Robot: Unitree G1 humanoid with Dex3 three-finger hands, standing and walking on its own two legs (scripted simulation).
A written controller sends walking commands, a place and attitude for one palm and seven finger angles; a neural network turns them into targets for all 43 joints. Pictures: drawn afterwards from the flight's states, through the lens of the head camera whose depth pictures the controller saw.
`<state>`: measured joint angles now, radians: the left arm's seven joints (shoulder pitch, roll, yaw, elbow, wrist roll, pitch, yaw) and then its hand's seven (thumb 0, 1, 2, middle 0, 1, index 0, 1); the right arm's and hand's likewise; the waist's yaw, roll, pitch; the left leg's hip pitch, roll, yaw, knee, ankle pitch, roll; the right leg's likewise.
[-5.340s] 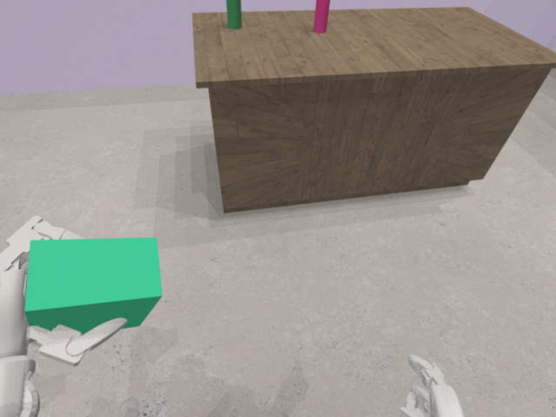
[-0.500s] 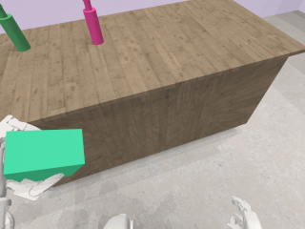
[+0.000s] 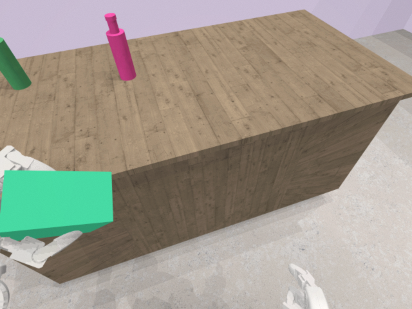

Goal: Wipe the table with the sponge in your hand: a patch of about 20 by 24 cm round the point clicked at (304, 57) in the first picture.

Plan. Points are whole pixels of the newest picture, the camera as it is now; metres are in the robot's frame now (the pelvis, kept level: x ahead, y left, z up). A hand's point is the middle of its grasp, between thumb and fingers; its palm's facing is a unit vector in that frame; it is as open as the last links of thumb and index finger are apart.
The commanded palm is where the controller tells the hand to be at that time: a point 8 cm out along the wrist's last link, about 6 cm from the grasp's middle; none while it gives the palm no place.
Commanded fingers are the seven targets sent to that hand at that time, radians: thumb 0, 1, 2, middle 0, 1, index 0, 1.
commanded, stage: take the last steps up to it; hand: left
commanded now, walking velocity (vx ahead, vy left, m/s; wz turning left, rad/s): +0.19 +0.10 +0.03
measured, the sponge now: (70, 207) +0.22 +0.21 +0.17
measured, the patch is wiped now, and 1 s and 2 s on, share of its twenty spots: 0.00 0.00 0.00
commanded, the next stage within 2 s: come to a stop and stand still in 0.34 s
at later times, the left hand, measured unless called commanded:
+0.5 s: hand (44, 162) +0.28 +0.27 +0.18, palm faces +0.42 -0.81 -0.40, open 10.7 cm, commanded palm +0.22 +0.30 +0.19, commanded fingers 0.00 0.10 1.30 -1.20 -1.60 -1.20 -1.60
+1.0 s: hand (69, 177) +0.27 +0.23 +0.17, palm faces +0.37 -0.85 -0.38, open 10.7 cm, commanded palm +0.22 +0.27 +0.19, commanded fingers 0.00 0.10 1.30 -1.20 -1.60 -1.20 -1.60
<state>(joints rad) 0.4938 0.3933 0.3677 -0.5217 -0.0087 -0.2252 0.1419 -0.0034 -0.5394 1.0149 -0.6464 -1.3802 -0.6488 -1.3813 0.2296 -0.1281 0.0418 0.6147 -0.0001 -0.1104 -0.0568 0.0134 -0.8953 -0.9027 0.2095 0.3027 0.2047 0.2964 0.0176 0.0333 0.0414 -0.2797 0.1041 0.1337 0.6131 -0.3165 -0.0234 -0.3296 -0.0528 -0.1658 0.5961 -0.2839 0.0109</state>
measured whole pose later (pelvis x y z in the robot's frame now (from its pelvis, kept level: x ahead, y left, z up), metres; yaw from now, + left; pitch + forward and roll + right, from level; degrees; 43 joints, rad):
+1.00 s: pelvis +0.06 +0.00 +0.01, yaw -1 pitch -2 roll +0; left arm 0.49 0.36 0.32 -0.49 -0.03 -0.17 0.15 0.00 -0.54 1.02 -0.65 -1.38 -0.65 -1.38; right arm 0.20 -0.22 0.01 0.62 -0.01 -0.06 -0.07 0.02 -0.90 -0.90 0.21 0.30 0.20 0.30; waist 0.00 -0.03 0.04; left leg -0.22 0.01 0.04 0.50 -0.25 0.01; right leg -0.25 0.02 -0.09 0.49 -0.20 -0.04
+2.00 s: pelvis +0.07 +0.05 +0.01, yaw -1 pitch -1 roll -2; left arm 0.35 0.35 0.37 -0.46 -0.02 -0.24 0.10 -0.01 -0.54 1.02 -0.65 -1.37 -0.65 -1.37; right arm 0.20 -0.18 0.05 0.58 -0.02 -0.18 0.00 0.02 -0.90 -0.90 0.21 0.30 0.20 0.30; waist 0.04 -0.04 0.04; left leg -0.22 -0.02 0.08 0.51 -0.28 0.07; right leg -0.24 -0.01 -0.04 0.44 -0.19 0.01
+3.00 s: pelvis +0.14 +0.13 +0.00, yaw -2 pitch -1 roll +1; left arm 0.44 0.32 0.35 -0.49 -0.02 -0.21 0.11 -0.01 -0.54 1.02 -0.65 -1.37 -0.65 -1.37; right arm 0.22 -0.22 -0.01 0.62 -0.01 -0.11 -0.02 0.02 -0.90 -0.90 0.21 0.30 0.20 0.30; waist 0.02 -0.07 0.04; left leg -0.43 0.05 0.00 0.83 -0.35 0.03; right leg -0.34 -0.05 -0.10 0.59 -0.23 -0.03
